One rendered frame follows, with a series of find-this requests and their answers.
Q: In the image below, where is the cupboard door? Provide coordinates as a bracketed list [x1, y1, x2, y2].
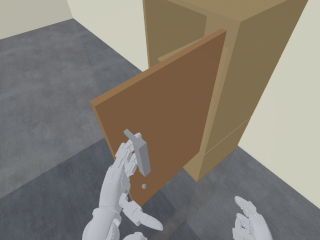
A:
[89, 28, 227, 207]

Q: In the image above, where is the robot right hand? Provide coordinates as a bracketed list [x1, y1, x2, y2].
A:
[232, 196, 273, 240]

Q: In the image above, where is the robot left forearm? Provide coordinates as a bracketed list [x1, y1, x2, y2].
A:
[82, 207, 122, 240]

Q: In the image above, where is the handle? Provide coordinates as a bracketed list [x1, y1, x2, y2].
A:
[123, 129, 151, 177]

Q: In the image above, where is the robot left hand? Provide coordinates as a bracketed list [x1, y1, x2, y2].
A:
[99, 132, 163, 231]

